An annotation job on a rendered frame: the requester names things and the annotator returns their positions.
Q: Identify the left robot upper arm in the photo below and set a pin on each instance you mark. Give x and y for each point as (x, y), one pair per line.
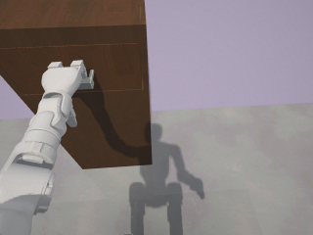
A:
(25, 191)

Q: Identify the drawer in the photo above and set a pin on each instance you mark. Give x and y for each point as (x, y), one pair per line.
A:
(117, 66)

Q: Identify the cabinet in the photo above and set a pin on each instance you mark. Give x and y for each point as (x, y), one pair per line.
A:
(113, 127)

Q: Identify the robot left hand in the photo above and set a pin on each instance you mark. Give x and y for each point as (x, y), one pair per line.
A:
(66, 79)

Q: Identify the left robot forearm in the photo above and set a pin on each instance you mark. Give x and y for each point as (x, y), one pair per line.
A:
(42, 138)

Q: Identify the handle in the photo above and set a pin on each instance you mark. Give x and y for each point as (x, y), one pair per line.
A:
(87, 83)

